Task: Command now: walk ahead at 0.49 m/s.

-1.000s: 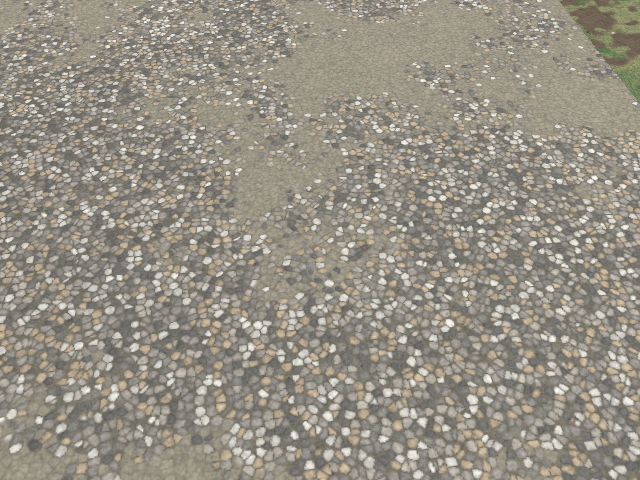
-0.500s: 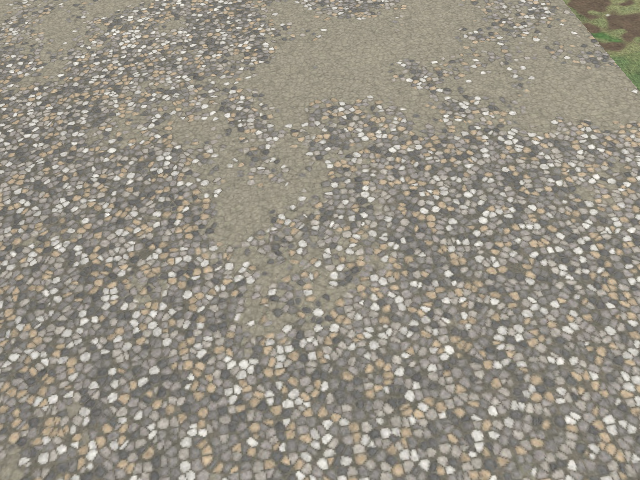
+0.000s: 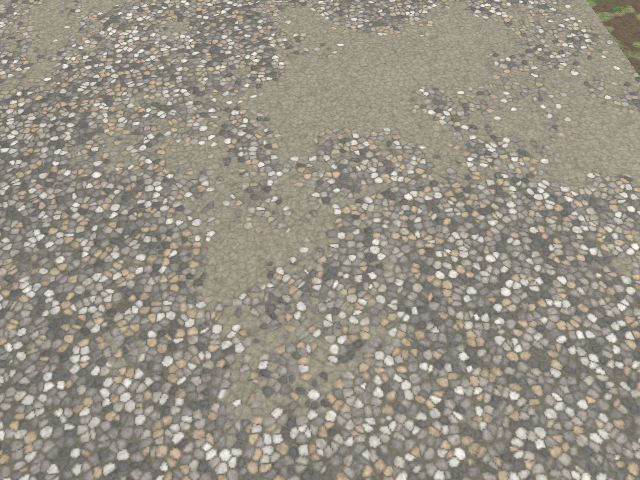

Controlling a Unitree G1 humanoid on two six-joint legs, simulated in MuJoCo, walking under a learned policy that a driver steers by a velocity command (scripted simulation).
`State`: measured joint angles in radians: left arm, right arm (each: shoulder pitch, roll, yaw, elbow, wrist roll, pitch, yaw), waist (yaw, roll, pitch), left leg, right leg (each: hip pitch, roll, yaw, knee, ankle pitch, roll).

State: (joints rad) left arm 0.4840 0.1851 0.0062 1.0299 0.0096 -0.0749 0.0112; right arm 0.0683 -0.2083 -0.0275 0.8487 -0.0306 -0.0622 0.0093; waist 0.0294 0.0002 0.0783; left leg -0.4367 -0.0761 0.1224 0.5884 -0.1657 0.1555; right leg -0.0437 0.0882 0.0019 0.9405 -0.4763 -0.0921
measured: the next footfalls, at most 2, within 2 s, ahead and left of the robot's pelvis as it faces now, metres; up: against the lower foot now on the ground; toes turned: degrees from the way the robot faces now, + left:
right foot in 0.50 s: +0.45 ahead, -0.12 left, +0.00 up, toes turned -1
left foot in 1.06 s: +0.68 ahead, +0.11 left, +0.00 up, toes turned +25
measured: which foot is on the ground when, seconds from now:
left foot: down 0.00-0.50, up 0.52-1.00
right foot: up 0.00-0.48, down 0.50-1.00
